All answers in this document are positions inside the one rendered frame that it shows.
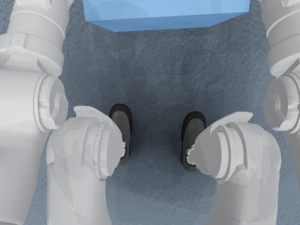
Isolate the robot right upper arm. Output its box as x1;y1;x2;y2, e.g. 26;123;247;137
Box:
262;71;300;190

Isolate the robot left upper arm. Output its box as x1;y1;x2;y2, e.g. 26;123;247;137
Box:
0;68;68;225

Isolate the left robot thigh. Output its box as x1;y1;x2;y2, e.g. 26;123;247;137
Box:
46;117;118;225

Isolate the right robot forearm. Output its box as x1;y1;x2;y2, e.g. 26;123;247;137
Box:
258;0;300;77

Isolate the carton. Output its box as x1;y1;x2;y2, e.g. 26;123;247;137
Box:
82;0;250;33

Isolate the right robot foot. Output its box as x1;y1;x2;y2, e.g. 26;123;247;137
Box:
180;111;206;172

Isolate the left robot forearm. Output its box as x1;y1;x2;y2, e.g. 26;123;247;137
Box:
0;0;74;77

